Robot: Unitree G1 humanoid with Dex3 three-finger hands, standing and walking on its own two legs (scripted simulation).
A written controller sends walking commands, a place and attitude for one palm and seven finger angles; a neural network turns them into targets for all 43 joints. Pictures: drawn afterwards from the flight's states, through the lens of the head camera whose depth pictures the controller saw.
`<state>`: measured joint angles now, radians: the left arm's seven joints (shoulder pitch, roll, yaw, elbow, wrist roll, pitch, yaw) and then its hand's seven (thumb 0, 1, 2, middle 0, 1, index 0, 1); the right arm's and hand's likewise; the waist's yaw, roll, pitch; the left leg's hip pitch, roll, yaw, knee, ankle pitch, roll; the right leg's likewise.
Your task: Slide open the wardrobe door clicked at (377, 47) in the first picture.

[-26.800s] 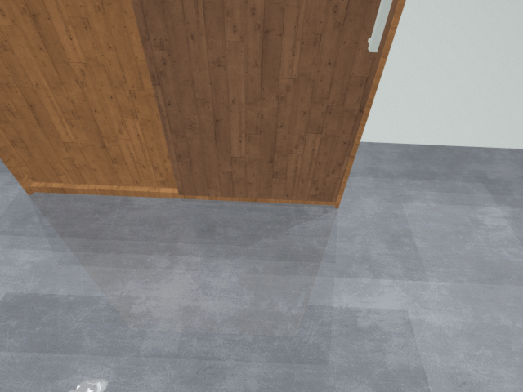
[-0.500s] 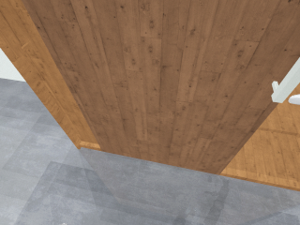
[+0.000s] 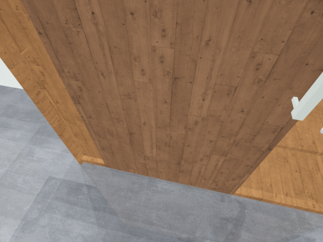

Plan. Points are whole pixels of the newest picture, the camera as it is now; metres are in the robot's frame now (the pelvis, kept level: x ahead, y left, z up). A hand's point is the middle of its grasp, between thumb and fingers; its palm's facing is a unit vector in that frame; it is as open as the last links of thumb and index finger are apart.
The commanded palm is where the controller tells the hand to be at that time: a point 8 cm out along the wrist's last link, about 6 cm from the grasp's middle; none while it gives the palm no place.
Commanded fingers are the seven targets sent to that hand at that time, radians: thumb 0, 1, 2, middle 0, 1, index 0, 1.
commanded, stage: slip the hand off the handle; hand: right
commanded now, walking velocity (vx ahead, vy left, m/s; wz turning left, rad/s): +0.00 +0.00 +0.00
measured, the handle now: out of the picture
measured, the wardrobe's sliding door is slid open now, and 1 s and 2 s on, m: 0.58 0.58 0.58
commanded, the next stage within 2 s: draw the hand back to the body in 0.44 s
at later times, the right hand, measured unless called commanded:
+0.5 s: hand out of the picture +0.31 -0.35 +0.17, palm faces +0.44 +0.89 -0.15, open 14.6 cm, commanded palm +0.27 -0.38 +0.18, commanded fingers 0.00 0.55 -0.20 0.25 1.15 0.25 1.15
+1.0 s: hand out of the picture +0.23 -0.32 +0.18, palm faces +0.21 +0.98 -0.01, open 14.7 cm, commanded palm +0.19 -0.35 +0.18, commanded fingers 0.00 0.44 -0.25 0.25 1.09 0.25 1.09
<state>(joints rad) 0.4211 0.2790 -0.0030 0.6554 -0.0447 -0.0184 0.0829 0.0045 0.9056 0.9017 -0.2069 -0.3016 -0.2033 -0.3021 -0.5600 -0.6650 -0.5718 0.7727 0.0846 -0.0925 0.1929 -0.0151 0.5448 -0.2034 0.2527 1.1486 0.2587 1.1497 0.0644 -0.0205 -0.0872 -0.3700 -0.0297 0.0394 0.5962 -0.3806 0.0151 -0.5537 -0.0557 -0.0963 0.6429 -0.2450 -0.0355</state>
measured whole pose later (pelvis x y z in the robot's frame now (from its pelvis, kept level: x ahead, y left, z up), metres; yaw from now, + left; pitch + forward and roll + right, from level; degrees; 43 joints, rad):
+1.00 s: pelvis -0.02 +0.00 +0.01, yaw -2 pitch -1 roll +2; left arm 0.27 0.28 -0.06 0.61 -0.10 -0.20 0.14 0.01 0.91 0.90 -0.21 -0.30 -0.20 -0.30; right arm -0.07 -0.48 -0.50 0.20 0.37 0.13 0.39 -0.02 0.55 -0.20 0.25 1.15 0.26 1.15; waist -0.05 -0.05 -0.08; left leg -0.18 -0.02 0.07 0.54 -0.35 0.01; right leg -0.37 -0.03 -0.07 0.58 -0.20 -0.04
